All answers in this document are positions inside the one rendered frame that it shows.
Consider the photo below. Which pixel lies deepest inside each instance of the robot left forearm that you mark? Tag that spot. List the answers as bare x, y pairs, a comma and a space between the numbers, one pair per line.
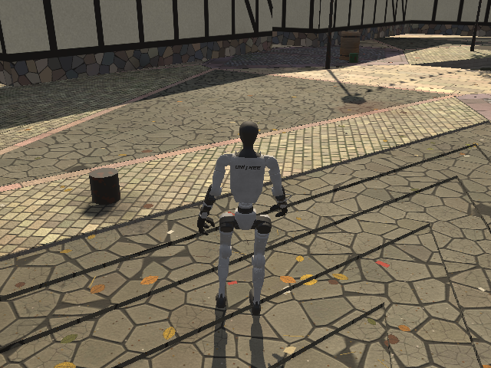
207, 204

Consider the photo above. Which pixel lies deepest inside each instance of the humanoid robot torso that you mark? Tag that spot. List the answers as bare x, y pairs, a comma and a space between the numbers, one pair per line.
246, 182

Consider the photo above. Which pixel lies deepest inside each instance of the left robot hand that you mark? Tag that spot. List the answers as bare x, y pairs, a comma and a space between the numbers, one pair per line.
201, 223

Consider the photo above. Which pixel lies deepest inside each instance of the robot left foot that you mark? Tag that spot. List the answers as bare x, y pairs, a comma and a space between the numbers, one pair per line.
220, 302

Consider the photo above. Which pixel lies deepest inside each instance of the right robot hand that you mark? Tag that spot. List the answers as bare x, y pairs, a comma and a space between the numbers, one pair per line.
284, 210

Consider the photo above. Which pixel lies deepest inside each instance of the robot right forearm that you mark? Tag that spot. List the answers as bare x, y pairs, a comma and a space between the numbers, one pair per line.
281, 200

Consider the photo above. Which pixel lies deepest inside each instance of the robot right upper arm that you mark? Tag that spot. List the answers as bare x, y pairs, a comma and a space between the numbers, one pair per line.
275, 176

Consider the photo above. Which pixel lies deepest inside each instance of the robot left upper arm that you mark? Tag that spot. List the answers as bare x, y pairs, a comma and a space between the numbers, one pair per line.
219, 172

